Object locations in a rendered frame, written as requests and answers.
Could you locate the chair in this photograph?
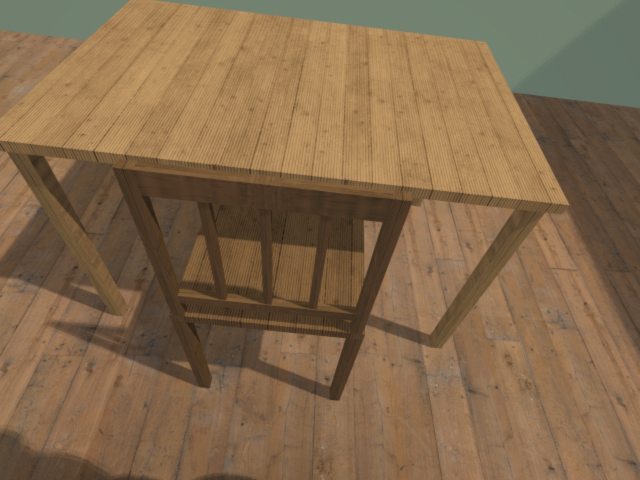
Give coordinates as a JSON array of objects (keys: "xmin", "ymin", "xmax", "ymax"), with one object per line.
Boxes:
[{"xmin": 112, "ymin": 159, "xmax": 413, "ymax": 401}]

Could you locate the table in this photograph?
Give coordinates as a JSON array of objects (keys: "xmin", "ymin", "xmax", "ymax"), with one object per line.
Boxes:
[{"xmin": 0, "ymin": 0, "xmax": 569, "ymax": 348}]

